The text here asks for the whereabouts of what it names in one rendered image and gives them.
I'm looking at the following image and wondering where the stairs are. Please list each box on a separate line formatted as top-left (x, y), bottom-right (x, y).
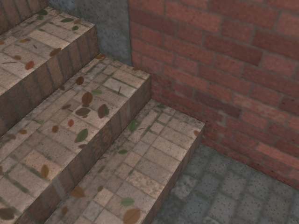
top-left (0, 0), bottom-right (206, 224)

